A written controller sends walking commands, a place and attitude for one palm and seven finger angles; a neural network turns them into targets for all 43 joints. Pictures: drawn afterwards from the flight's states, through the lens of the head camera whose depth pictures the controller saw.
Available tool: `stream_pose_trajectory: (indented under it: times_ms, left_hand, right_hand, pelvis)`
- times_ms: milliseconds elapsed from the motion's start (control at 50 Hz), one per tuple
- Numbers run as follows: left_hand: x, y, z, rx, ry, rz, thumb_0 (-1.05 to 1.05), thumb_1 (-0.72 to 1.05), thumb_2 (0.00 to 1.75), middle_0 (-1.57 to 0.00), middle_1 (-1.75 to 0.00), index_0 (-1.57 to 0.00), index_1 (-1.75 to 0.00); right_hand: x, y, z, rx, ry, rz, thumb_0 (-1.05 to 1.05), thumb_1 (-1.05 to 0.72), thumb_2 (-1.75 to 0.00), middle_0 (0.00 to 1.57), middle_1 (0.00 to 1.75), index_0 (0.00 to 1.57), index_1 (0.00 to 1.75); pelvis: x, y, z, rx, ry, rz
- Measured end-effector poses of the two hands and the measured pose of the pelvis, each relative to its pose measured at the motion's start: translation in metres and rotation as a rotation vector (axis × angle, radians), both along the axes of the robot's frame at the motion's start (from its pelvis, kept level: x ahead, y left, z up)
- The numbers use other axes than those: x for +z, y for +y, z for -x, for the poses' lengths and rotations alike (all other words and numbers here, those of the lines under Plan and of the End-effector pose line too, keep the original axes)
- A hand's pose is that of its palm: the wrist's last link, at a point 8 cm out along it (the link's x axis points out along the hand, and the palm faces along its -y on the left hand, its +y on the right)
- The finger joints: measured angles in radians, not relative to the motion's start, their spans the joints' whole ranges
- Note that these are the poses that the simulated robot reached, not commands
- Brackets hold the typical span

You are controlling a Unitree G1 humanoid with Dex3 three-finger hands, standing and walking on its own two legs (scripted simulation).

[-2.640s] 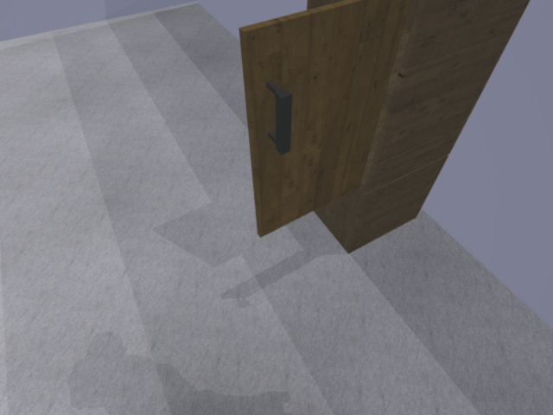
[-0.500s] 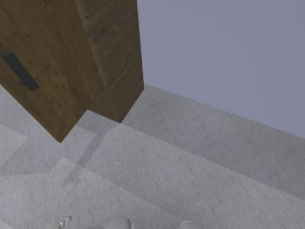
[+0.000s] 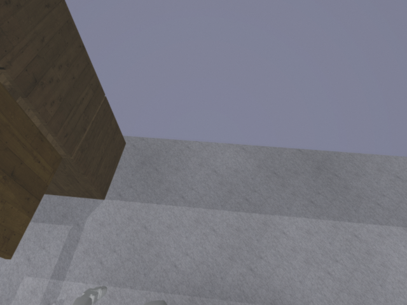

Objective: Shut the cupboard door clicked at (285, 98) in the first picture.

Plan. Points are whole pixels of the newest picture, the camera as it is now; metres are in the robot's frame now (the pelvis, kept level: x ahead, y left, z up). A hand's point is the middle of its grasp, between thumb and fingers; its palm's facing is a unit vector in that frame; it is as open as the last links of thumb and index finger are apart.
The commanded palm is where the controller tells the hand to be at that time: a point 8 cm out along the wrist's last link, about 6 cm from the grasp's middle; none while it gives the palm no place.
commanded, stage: walk to a spot facing it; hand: left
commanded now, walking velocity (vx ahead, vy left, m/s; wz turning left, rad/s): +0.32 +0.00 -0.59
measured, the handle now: out of the picture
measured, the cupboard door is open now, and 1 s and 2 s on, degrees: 92 92 92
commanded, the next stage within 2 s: turn to face it in 1.08 s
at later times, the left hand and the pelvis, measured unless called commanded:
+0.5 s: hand (138, 234) +0.29 +0.19 -0.15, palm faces -0.24 -0.95 -0.18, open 7.4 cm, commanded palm none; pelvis +0.16 +0.01 +0.02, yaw -16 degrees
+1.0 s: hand (192, 171) +0.49 +0.07 -0.17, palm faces -0.38 -0.91 -0.18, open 7.2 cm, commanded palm none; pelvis +0.39 -0.10 +0.01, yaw -25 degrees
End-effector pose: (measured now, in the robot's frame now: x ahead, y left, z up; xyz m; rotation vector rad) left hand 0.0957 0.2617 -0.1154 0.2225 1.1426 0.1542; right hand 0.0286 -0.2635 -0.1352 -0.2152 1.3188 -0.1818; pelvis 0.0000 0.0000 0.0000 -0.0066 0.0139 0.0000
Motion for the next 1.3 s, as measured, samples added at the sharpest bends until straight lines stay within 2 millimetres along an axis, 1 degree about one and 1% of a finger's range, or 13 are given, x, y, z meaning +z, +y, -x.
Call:
stream_pose_trajectory:
  times_ms: [80, 200, 320, 380, 480, 620, 700, 760, 860, 980, 1040, 1140, 1300]
  left_hand:
    - [0.007, -0.008, 0.003, -0.012, 0.068, -0.009, 0.01, 0.90, 0.90, -0.20, -0.30, -0.20, -0.30]
    - [0.003, -0.008, 0.002, -0.044, 0.198, 0.019, 0.01, 0.90, 0.90, -0.20, -0.30, -0.20, -0.30]
    - [-0.023, 0.008, -0.036, -0.063, 0.264, 0.046, 0.01, 0.90, 0.90, -0.20, -0.30, -0.20, -0.30]
    - [-0.023, 0.007, -0.082, -0.116, 0.240, 0.046, 0.01, 0.90, 0.90, -0.20, -0.30, -0.20, -0.30]
    - [-0.005, -0.018, -0.180, -0.210, 0.117, 0.065, 0.01, 0.91, 0.90, -0.19, -0.30, -0.20, -0.30]
    - [0.009, -0.092, -0.315, -0.399, -0.003, 0.055, 0.01, 0.91, 0.90, -0.19, -0.30, -0.19, -0.30]
    - [0.001, -0.137, -0.376, -0.457, -0.096, 0.037, 0.01, 0.91, 0.90, -0.19, -0.30, -0.20, -0.30]
    - [0.002, -0.155, -0.388, -0.450, -0.080, 0.040, 0.01, 0.91, 0.90, -0.19, -0.30, -0.20, -0.30]
    - [-0.002, -0.168, -0.387, -0.429, 0.050, 0.052, 0.00, 0.91, 0.90, -0.20, -0.30, -0.20, -0.30]
    - [-0.016, -0.152, -0.408, -0.371, 0.157, 0.043, 0.00, 0.94, 0.90, -0.20, -0.30, -0.20, -0.30]
    - [-0.030, -0.145, -0.425, -0.366, 0.215, 0.028, 0.00, 0.93, 0.90, -0.20, -0.30, -0.20, -0.30]
    - [-0.020, -0.166, -0.478, -0.392, 0.215, 0.017, 0.01, 0.92, 0.90, -0.20, -0.30, -0.20, -0.30]
    - [-0.003, -0.255, -0.581, -0.486, 0.081, 0.050, 0.01, 0.91, 0.90, -0.19, -0.30, -0.19, -0.30]
  right_hand:
    - [0.013, -0.004, -0.031, -0.035, -0.054, -0.010, 0.01, -0.91, -0.90, 0.20, 0.30, 0.20, 0.30]
    - [0.035, 0.003, -0.099, -0.059, -0.197, -0.008, 0.01, -0.91, -0.90, 0.20, 0.30, 0.20, 0.30]
    - [0.033, 0.017, -0.153, -0.068, -0.300, 0.049, 0.00, -0.91, -0.90, 0.20, 0.30, 0.20, 0.30]
    - [0.034, 0.023, -0.145, -0.104, -0.256, 0.049, 0.00, -0.91, -0.90, 0.20, 0.30, 0.20, 0.30]
    - [0.034, 0.031, -0.106, -0.199, -0.078, 0.016, 0.00, -0.91, -0.90, 0.20, 0.30, 0.20, 0.30]
    - [0.021, 0.026, -0.057, -0.394, 0.133, -0.049, 0.00, -0.90, -0.90, 0.20, 0.30, 0.20, 0.30]
    - [0.001, 0.010, -0.053, -0.465, 0.222, -0.083, 0.00, -0.91, -0.90, 0.20, 0.30, 0.20, 0.30]
    - [0.002, -0.011, -0.085, -0.484, 0.206, -0.077, 0.01, -0.91, -0.90, 0.20, 0.30, 0.20, 0.30]
    - [0.017, -0.048, -0.179, -0.478, 0.038, -0.039, 0.01, -0.91, -0.90, 0.20, 0.30, 0.20, 0.30]
    - [0.023, -0.076, -0.298, -0.418, -0.132, -0.010, 0.00, -0.91, -0.90, 0.20, 0.30, 0.20, 0.30]
    - [0.016, -0.085, -0.342, -0.407, -0.194, 0.019, 0.00, -0.91, -0.90, 0.20, 0.30, 0.20, 0.30]
    - [0.019, -0.082, -0.363, -0.442, -0.156, -0.003, 0.00, -0.91, -0.90, 0.20, 0.30, 0.20, 0.30]
    - [0.008, -0.093, -0.339, -0.541, 0.079, -0.084, 0.00, -0.92, -0.90, 0.20, 0.30, 0.20, 0.30]
  pelvis:
    - [0.013, -0.002, -0.017, -0.049, 0.002, -0.016]
    - [0.021, 0.005, -0.052, -0.132, 0.009, -0.029]
    - [0.003, 0.024, -0.102, -0.198, 0.006, 0.007]
    - [0.007, 0.022, -0.121, -0.230, -0.002, 0.001]
    - [0.021, 0.012, -0.154, -0.265, 0.015, 0.011]
    - [0.017, -0.022, -0.210, -0.343, 0.020, -0.004]
    - [-0.002, -0.054, -0.243, -0.365, 0.007, -0.021]
    - [0.003, -0.066, -0.264, -0.376, -0.005, -0.001]
    - [0.017, -0.084, -0.308, -0.408, 0.004, -0.008]
    - [0.013, -0.096, -0.374, -0.432, 0.002, 0.009]
    - [0.001, -0.100, -0.408, -0.461, -0.003, 0.010]
    - [0.011, -0.118, -0.447, -0.478, -0.007, -0.005]
    - [0.015, -0.165, -0.500, -0.483, -0.013, -0.006]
